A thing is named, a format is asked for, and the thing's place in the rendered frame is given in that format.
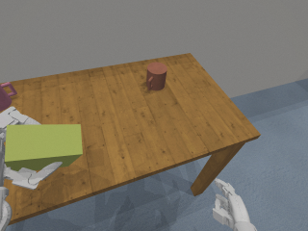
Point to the right robot hand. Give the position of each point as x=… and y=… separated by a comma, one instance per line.
x=233, y=209

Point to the robot right forearm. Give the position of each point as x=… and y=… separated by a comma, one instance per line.
x=244, y=226

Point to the table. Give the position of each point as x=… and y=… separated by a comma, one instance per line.
x=128, y=132

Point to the left robot hand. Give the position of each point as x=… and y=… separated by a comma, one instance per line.
x=25, y=178

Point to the robot left forearm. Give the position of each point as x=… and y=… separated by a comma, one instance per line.
x=6, y=211

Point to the sponge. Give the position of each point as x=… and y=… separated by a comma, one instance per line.
x=35, y=146

